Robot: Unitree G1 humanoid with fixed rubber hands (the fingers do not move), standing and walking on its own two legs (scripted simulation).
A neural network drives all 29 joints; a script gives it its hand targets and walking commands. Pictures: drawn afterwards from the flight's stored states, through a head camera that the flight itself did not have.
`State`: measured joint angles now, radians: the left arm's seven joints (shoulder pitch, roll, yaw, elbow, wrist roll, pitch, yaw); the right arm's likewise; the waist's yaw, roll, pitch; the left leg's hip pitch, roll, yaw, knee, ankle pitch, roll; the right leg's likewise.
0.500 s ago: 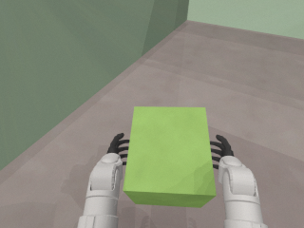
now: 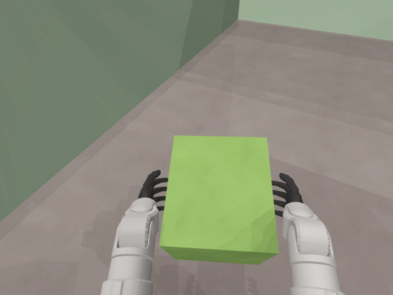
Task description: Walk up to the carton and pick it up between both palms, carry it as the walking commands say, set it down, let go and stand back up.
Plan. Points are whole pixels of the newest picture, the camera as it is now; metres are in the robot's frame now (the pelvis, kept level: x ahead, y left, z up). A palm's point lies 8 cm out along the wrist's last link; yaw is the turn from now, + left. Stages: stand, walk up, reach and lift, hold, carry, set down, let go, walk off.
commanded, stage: carry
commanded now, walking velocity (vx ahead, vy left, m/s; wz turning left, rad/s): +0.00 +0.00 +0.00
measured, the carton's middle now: (217, 202) +0.34 -0.02 -0.04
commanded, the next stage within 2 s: hold in 1.08 s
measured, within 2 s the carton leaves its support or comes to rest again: neither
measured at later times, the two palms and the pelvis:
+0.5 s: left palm (145, 209) +0.29 +0.14 +0.03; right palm (290, 211) +0.28 -0.16 +0.03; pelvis +0.00 +0.00 +0.00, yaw +0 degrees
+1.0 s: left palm (143, 206) +0.29 +0.14 +0.04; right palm (288, 210) +0.28 -0.16 +0.04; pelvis +0.00 +0.01 +0.00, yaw +0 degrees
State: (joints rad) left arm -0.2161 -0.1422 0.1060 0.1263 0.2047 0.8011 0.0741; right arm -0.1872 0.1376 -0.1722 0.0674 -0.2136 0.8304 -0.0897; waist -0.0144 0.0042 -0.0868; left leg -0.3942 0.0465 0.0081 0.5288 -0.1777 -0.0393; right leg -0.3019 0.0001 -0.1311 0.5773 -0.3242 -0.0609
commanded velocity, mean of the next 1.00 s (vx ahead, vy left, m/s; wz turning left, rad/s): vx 0.00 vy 0.00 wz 0.00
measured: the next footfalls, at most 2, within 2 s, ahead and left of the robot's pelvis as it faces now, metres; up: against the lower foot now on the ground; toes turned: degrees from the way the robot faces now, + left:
none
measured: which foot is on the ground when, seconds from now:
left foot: down 0.00-1.00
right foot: down 0.00-1.00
